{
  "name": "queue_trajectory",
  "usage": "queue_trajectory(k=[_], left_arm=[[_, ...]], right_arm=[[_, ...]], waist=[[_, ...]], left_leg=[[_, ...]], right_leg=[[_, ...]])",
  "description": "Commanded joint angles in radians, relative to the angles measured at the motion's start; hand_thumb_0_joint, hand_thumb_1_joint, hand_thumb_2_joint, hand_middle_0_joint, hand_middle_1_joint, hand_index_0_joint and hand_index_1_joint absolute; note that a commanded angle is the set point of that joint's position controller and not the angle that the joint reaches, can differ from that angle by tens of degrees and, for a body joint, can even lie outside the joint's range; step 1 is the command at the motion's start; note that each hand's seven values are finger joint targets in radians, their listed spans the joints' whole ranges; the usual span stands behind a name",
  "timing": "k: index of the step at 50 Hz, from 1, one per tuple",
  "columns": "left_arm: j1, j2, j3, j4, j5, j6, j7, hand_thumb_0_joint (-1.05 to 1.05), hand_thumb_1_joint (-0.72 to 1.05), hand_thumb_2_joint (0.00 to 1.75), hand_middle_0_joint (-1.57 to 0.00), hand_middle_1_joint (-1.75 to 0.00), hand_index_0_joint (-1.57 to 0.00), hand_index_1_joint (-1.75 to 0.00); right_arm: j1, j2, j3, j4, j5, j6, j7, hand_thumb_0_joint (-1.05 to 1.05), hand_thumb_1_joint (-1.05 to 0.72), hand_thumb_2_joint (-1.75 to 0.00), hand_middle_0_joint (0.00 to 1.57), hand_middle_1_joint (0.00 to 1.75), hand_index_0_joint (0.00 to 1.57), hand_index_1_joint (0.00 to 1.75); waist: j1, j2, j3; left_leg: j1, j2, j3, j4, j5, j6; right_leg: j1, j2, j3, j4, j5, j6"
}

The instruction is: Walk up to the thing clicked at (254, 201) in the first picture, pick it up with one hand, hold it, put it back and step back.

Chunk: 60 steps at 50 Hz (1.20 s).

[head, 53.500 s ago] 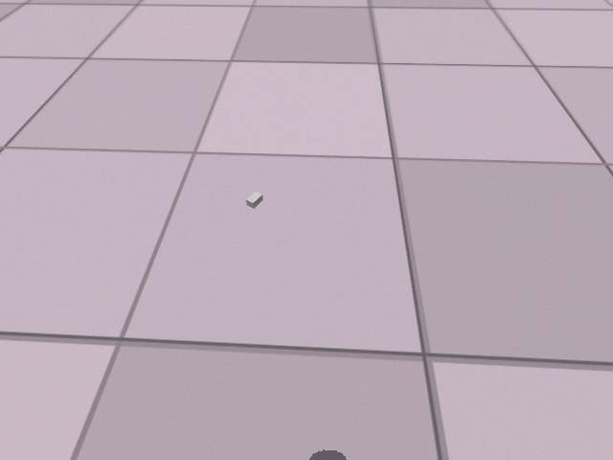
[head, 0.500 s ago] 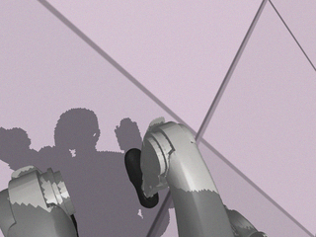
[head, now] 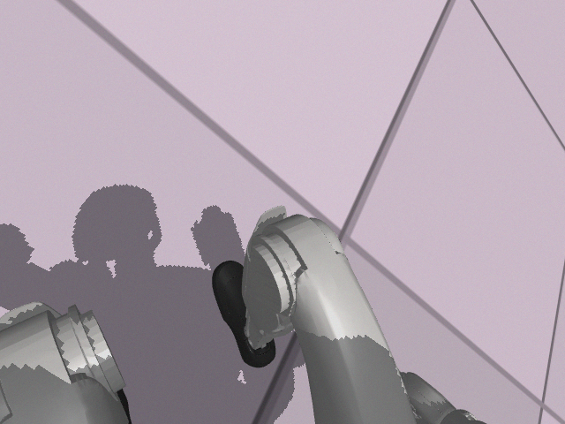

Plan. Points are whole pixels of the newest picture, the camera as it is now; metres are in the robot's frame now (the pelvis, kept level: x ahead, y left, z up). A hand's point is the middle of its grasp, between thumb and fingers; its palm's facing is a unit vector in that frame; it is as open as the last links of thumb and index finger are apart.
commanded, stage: open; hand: left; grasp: from above
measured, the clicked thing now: out of the picture +0.48 +0.32 -0.30
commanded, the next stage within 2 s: withdraw in 1.12 s
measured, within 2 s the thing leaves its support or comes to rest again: neither
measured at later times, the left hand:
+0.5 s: hand out of the picture +0.47 +0.32 -0.26, palm faces -0.46 -0.16 -0.87, open 9.4 cm
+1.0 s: hand out of the picture +0.47 +0.32 -0.26, palm faces -0.46 -0.16 -0.87, open 12.1 cm
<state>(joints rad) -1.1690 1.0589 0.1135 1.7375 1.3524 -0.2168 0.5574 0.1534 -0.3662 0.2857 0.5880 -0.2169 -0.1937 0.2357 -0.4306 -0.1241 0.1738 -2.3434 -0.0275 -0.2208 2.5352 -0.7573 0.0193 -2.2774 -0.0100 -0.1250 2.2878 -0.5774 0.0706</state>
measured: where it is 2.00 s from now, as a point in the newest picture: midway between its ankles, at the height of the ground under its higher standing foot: (188, 380)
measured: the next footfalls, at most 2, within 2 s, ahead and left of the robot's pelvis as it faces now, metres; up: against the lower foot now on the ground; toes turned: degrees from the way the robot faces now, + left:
none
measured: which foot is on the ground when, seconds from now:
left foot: down 0.00-1.00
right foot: down 0.00-1.00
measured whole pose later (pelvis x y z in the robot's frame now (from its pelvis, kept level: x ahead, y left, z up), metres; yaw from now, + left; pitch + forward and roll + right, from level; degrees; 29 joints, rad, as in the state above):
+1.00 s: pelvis +0.00 +0.00 +0.00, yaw -1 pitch +31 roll -17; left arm -1.16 1.09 0.11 1.72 1.33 -0.22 0.54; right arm 0.14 -0.37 0.32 0.58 -0.22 -0.19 0.22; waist -0.44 -0.13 0.18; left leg -2.34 -0.02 -0.23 2.53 -0.75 0.02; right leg -2.27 -0.01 -0.14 2.27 -0.56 0.07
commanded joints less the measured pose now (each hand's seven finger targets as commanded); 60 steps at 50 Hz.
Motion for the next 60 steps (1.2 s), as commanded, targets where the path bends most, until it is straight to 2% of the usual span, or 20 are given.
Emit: queue_trajectory(k=[1,3,5,6,7,9,10,13,21,25,29,30,34,36,38,42,45,47,49,60], left_arm=[[-0.258,0.233,0.028,-0.098,-0.024,-0.005,0.036,0.0,0.82,0.11,-1.15,-0.15,-1.18,-0.12],[-0.251,0.22,0.013,-0.095,-0.019,-0.006,0.029,0.0,0.81,0.11,-1.15,-0.15,-1.18,-0.12],[-0.261,0.217,0.0,-0.118,-0.02,-0.011,0.029,0.0,0.65,0.12,-0.99,-0.18,-1.02,-0.16],[-0.244,0.239,0.016,-0.09,-0.022,-0.009,0.033,0.0,0.57,0.15,-0.91,-0.22,-0.94,-0.19],[-0.247,0.206,-0.013,-0.088,-0.017,-0.009,0.025,0.0,0.49,0.18,-0.85,-0.26,-0.88,-0.23],[-0.268,0.237,0.003,-0.123,-0.017,-0.014,0.027,0.0,0.36,0.25,-0.8,-0.31,-0.82,-0.29],[-0.255,0.259,0.016,-0.108,-0.022,-0.012,0.03,0.0,0.34,0.27,-0.79,-0.31,-0.81,-0.29],[-0.263,0.22,-0.014,-0.106,-0.023,-0.013,0.028,0.0,0.25,0.34,-0.73,-0.36,-0.74,-0.35],[-0.255,0.231,-0.007,-0.135,-0.028,-0.009,0.023,0.0,0.08,0.48,-0.57,-0.51,-0.59,-0.5],[-0.236,0.21,-0.021,-0.074,-0.036,-0.007,0.015,0.0,0.01,0.54,-0.52,-0.57,-0.53,-0.56],[-0.311,0.252,-0.013,-0.195,-0.029,-0.021,0.022,0.0,-0.04,0.58,-0.47,-0.62,-0.49,-0.61],[-0.237,0.243,-0.007,-0.092,-0.03,-0.011,0.022,0.0,-0.05,0.59,-0.46,-0.64,-0.47,-0.63],[-0.267,0.207,-0.042,-0.135,-0.041,-0.016,0.018,0.0,-0.11,0.64,-0.4,-0.7,-0.41,-0.68],[-0.248,0.251,-0.003,-0.135,-0.035,-0.008,0.024,0.0,-0.15,0.67,-0.38,-0.7,-0.38,-0.7],[-0.256,0.237,-0.013,-0.152,-0.043,-0.008,0.022,0.0,-0.17,0.69,-0.37,-0.7,-0.37,-0.7],[-0.211,0.209,-0.017,-0.092,-0.035,0.001,0.017,0.0,-0.19,0.71,-0.34,-0.74,-0.35,-0.73],[-0.252,0.221,-0.022,-0.143,-0.041,0.0,0.012,0.0,-0.22,0.73,-0.32,-0.77,-0.32,-0.77],[-0.245,0.251,0.009,-0.142,-0.037,-0.003,0.017,0.0,-0.23,0.74,-0.3,-0.78,-0.31,-0.78],[-0.231,0.228,0.001,-0.138,-0.04,-0.007,0.008,0.0,-0.23,0.75,-0.3,-0.79,-0.3,-0.78],[-0.248,0.234,-0.014,-0.151,-0.034,-0.014,0.011,0.0,-0.27,0.79,-0.25,-0.85,-0.26,-0.84]], right_arm=[[0.23,-0.361,-0.109,0.032,0.001,0.004,-0.01,0.0,-0.9,-0.9,0.2,0.3,0.2,0.3],[0.222,-0.349,-0.103,0.03,0.0,0.003,-0.01,0.0,-0.9,-0.9,0.2,0.3,0.2,0.3],[0.206,-0.346,-0.101,0.018,0.004,0.004,-0.014,0.0,-0.89,-0.9,0.2,0.3,0.2,0.3],[0.21,-0.351,-0.1,0.027,0.001,0.007,-0.015,0.0,-0.89,-0.9,0.2,0.3,0.2,0.3],[0.21,-0.354,-0.099,0.016,0.002,0.003,-0.013,0.0,-0.89,-0.9,0.2,0.3,0.2,0.3],[0.21,-0.358,-0.097,0.017,0.002,0.002,-0.016,0.0,-0.89,-0.9,0.2,0.3,0.2,0.3],[0.207,-0.353,-0.095,0.02,0.003,0.003,-0.019,0.0,-0.89,-0.9,0.2,0.3,0.2,0.3],[0.203,-0.35,-0.09,0.021,0.002,0.0,-0.019,0.0,-0.89,-0.9,0.2,0.3,0.2,0.3],[0.206,-0.347,-0.091,0.028,0.006,0.006,-0.018,0.0,-0.89,-0.9,0.2,0.3,0.2,0.3],[0.188,-0.339,-0.067,0.028,0.0,0.001,-0.016,0.0,-0.89,-0.9,0.2,0.3,0.2,0.3],[0.197,-0.357,-0.085,0.024,0.001,0.003,-0.024,0.0,-0.89,-0.9,0.2,0.3,0.2,0.3],[0.195,-0.35,-0.078,0.03,-0.001,0.003,-0.023,0.0,-0.89,-0.9,0.2,0.3,0.2,0.3],[0.198,-0.344,-0.08,0.02,0.003,0.003,-0.022,0.0,-0.89,-0.9,0.2,0.3,0.2,0.3],[0.205,-0.358,-0.086,0.03,0.006,0.005,-0.025,0.0,-0.89,-0.9,0.2,0.3,0.2,0.3],[0.206,-0.348,-0.087,0.032,0.006,0.008,-0.024,0.0,-0.89,-0.9,0.2,0.3,0.2,0.3],[0.203,-0.339,-0.078,0.02,0.003,0.012,-0.018,0.0,-0.89,-0.9,0.2,0.3,0.2,0.3],[0.199,-0.349,-0.083,0.027,0.005,0.01,-0.023,0.0,-0.89,-0.9,0.2,0.3,0.2,0.3],[0.205,-0.348,-0.074,0.03,0.003,0.013,-0.024,0.0,-0.89,-0.9,0.2,0.3,0.2,0.3],[0.213,-0.351,-0.077,0.029,0.0,0.015,-0.02,0.0,-0.89,-0.9,0.2,0.3,0.2,0.3],[0.209,-0.353,-0.084,0.024,-0.001,0.018,-0.031,0.0,-0.89,-0.9,0.2,0.3,0.2,0.3]], waist=[[-0.067,0.567,-0.637],[-0.067,0.575,-0.635],[-0.054,0.594,-0.661],[-0.057,0.565,-0.659],[-0.076,0.561,-0.626],[-0.072,0.571,-0.638],[-0.057,0.556,-0.649],[-0.074,0.548,-0.634],[-0.067,0.606,-0.661],[-0.086,0.547,-0.569],[-0.063,0.628,-0.647],[-0.068,0.584,-0.634],[-0.082,0.566,-0.618],[-0.056,0.587,-0.646],[-0.057,0.62,-0.687],[-0.072,0.568,-0.612],[-0.067,0.597,-0.634],[-0.062,0.598,-0.648],[-0.078,0.583,-0.618],[-0.068,0.598,-0.639]], left_leg=[[0.511,0.036,0.065,-0.296,0.332,-0.024],[0.513,0.036,0.071,-0.3,0.324,-0.023],[0.53,0.037,0.064,-0.313,0.313,-0.025],[0.52,0.037,0.064,-0.303,0.307,-0.021],[0.51,0.037,0.071,-0.292,0.296,-0.018],[0.503,0.036,0.074,-0.296,0.291,-0.017],[0.503,0.036,0.074,-0.298,0.287,-0.015],[0.5,0.039,0.072,-0.294,0.283,-0.015],[0.547,0.047,0.06,-0.311,0.331,-0.028],[0.485,0.047,0.06,-0.299,0.264,-0.021],[0.54,0.048,0.053,-0.319,0.292,-0.031],[0.534,0.049,0.053,-0.314,0.284,-0.026],[0.498,0.045,0.062,-0.308,0.278,-0.02],[0.53,0.049,0.044,-0.316,0.305,-0.031],[0.573,0.052,0.048,-0.325,0.334,-0.034],[0.508,0.047,0.056,-0.312,0.312,-0.027],[0.526,0.047,0.062,-0.313,0.324,-0.027],[0.538,0.048,0.049,-0.31,0.339,-0.034],[0.514,0.048,0.052,-0.308,0.326,-0.031],[0.545,0.048,0.051,-0.318,0.303,-0.033]], right_leg=[[0.387,0.038,-0.129,-0.138,0.232,-0.09],[0.394,0.043,-0.126,-0.14,0.225,-0.089],[0.394,0.046,-0.129,-0.138,0.214,-0.092],[0.406,0.045,-0.13,-0.144,0.22,-0.088],[0.389,0.045,-0.127,-0.139,0.213,-0.087],[0.4,0.046,-0.128,-0.147,0.211,-0.087],[0.415,0.048,-0.127,-0.152,0.207,-0.086],[0.404,0.049,-0.129,-0.151,0.211,-0.085],[0.398,0.046,-0.13,-0.138,0.238,-0.087],[0.367,0.045,-0.134,-0.154,0.192,-0.084],[0.377,0.042,-0.134,-0.149,0.209,-0.09],[0.394,0.044,-0.133,-0.148,0.209,-0.087],[0.399,0.051,-0.132,-0.153,0.211,-0.084],[0.375,0.043,-0.137,-0.145,0.214,-0.09],[0.399,0.046,-0.134,-0.146,0.236,-0.089],[0.389,0.05,-0.136,-0.149,0.224,-0.088],[0.4,0.051,-0.13,-0.154,0.23,-0.091],[0.384,0.044,-0.137,-0.151,0.233,-0.094],[0.385,0.042,-0.137,-0.154,0.225,-0.091],[0.381,0.046,-0.137,-0.153,0.21,-0.092]])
